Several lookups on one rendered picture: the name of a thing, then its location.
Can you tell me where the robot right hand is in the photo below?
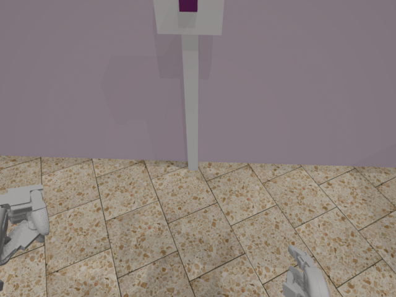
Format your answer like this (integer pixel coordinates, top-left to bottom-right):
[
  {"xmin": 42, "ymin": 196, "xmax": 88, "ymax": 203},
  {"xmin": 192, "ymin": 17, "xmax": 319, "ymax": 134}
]
[{"xmin": 283, "ymin": 245, "xmax": 331, "ymax": 297}]

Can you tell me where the panel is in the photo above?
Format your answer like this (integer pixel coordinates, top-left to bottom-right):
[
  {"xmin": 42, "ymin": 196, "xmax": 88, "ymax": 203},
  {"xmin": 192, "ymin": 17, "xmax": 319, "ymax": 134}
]
[{"xmin": 153, "ymin": 0, "xmax": 224, "ymax": 171}]

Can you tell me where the robot left hand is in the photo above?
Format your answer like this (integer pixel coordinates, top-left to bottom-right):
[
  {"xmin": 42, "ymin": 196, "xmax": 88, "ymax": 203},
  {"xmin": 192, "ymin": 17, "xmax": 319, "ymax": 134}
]
[{"xmin": 0, "ymin": 184, "xmax": 50, "ymax": 266}]

